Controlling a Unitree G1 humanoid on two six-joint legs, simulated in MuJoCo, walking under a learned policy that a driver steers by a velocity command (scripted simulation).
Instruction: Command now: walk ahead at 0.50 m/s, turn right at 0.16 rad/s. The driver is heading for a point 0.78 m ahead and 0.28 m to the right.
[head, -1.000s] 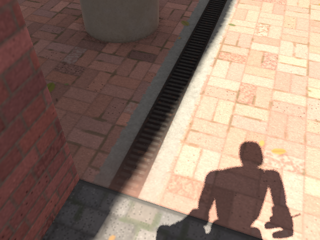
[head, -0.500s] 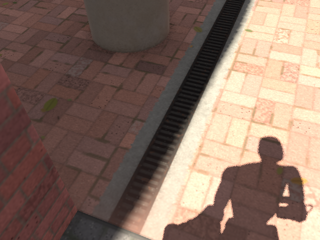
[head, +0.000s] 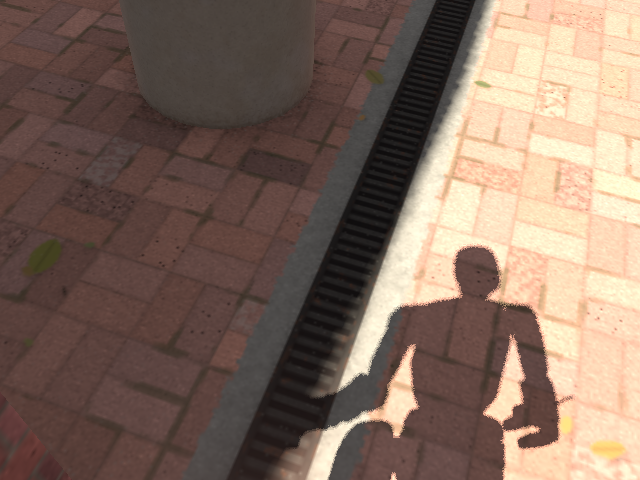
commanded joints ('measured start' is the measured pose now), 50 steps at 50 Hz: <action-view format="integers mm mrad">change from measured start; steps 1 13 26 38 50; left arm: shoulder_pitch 45 -274 42 90 -16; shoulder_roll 35 1 147 134 121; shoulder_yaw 10 3 64 59 40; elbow -40 -140 -154 -126 -194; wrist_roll -11 -16 -24 -23 -11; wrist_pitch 4 14 8 44 42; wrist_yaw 0 -46 -37 6 5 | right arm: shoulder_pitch -4 92 -85 -287 -7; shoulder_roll -121 -186 -156 -102 -83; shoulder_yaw -30 -48 -13 13 -15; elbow -20 67 -112 -160 -30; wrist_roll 7 6 12 11 -7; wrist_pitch -32 -10 -74 -25 -28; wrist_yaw -7 -57 -44 -25 -35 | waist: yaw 33 -54 39 68 -73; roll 89 86 117 -82 144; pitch -70 91 -142 -60 19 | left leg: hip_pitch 199 304 -512 -184 226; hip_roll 284 289 124 39 307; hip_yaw -255 58 -173 -99 -385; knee -214 -265 896 184 -165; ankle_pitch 282 368 -248 218 -19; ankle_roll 88 -7 -64 -152 91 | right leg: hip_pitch -184 -229 626 296 -203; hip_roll -71 8 -150 14 4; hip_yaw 53 -30 412 234 96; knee -14 -550 -885 -897 70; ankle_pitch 81 410 254 242 -33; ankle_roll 16 -20 -281 -188 -1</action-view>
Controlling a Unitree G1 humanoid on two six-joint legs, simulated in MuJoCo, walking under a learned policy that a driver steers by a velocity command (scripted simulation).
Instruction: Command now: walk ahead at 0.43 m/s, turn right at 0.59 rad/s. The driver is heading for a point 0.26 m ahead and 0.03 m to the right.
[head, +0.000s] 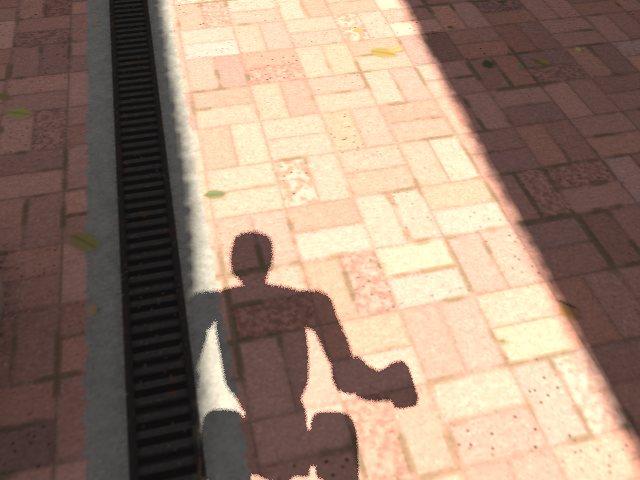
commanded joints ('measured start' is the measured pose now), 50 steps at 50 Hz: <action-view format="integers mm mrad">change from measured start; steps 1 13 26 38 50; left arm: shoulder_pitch -81 -194 -264 -182 -166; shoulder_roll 103 46 37 18 18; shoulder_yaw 41 33 2 -3 2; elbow -115 -200 -95 30 162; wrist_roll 4 35 61 46 28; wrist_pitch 1 11 7 42 45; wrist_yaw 5 -53 -19 21 23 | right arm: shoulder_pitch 78 31 106 19 88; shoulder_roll -51 -204 -79 -87 -75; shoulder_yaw -9 -26 7 16 30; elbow -2 71 125 177 254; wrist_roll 7 59 9 0 8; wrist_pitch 0 55 151 90 97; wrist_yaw -13 -17 -49 -24 -34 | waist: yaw -46 22 -41 8 -16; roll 176 157 -59 135 55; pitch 52 -45 -126 15 -12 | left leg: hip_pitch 229 217 32 -32 69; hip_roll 267 276 95 110 79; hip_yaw -256 -9 -69 -97 -58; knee -267 -123 297 -138 -105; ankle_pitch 167 617 -186 -143 35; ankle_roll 149 123 -98 -21 -20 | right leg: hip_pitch -294 27 74 215 262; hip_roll -117 -71 -228 -66 -72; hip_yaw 33 -79 97 -35 -49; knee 12 -656 -950 -820 -792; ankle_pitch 90 315 344 131 381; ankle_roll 27 -17 -198 -7 -6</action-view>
